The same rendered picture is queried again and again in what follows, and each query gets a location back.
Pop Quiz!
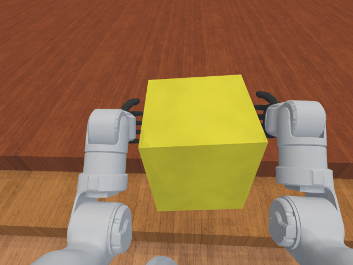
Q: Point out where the robot left forearm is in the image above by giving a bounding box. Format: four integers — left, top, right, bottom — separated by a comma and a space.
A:
67, 109, 136, 243

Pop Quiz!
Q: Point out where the left robot hand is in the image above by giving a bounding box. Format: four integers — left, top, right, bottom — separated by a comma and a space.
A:
121, 98, 143, 144

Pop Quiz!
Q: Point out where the robot right upper arm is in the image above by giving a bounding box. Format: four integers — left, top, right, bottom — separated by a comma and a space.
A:
268, 195, 353, 265

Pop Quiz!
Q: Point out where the robot right forearm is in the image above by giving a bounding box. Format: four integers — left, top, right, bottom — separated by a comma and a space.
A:
265, 100, 345, 236

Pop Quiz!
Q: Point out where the right robot hand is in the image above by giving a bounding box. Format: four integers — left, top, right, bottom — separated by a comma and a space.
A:
253, 91, 280, 139

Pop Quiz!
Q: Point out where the robot left upper arm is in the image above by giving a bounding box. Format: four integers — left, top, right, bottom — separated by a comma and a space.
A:
31, 201, 132, 265

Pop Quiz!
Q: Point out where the carton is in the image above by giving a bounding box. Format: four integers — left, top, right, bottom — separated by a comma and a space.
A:
138, 75, 268, 211

